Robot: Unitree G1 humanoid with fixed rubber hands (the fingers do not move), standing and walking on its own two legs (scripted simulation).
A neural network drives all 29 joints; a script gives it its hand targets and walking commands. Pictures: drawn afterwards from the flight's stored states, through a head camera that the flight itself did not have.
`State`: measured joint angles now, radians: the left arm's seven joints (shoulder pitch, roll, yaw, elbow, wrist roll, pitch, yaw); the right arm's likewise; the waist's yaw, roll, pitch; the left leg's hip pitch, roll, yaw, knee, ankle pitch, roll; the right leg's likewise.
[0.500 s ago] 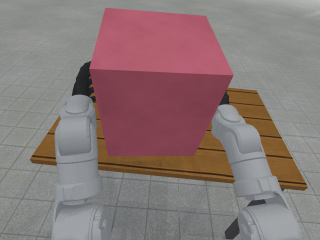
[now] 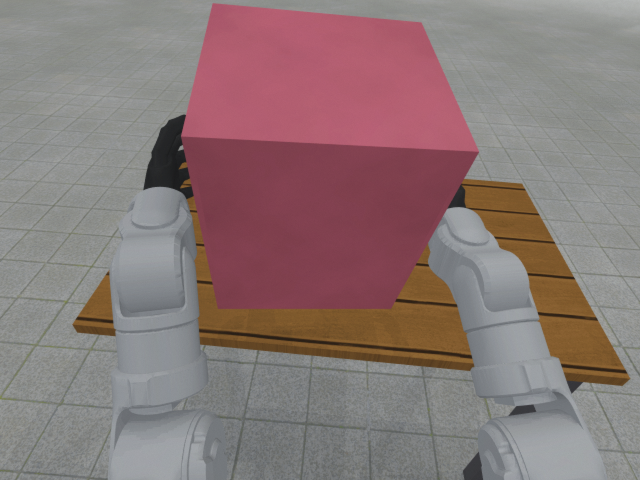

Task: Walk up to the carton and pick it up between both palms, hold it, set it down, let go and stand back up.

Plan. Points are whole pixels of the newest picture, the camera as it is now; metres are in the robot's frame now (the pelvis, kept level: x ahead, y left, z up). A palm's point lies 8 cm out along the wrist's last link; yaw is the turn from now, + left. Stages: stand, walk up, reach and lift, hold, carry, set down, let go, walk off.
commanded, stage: hold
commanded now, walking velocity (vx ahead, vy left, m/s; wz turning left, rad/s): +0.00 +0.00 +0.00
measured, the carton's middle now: (312, 175) +0.37 +0.00 +0.24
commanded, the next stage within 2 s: none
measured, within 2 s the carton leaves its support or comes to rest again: neither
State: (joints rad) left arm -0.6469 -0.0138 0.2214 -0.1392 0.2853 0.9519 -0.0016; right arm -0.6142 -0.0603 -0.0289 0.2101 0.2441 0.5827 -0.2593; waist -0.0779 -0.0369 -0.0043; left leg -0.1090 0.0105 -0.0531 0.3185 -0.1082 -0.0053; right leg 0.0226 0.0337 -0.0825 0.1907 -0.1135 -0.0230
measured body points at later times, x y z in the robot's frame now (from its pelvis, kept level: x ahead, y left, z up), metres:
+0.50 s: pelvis +0.01 -0.01 +0.00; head -0.03 +0.03 +0.45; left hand +0.37 +0.16 +0.23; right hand +0.37 -0.15 +0.21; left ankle +0.05 +0.12 -0.75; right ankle +0.00 -0.10 -0.75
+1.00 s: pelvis +0.00 +0.00 +0.00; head -0.04 +0.03 +0.45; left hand +0.36 +0.16 +0.23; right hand +0.36 -0.14 +0.20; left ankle +0.05 +0.12 -0.75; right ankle +0.00 -0.10 -0.75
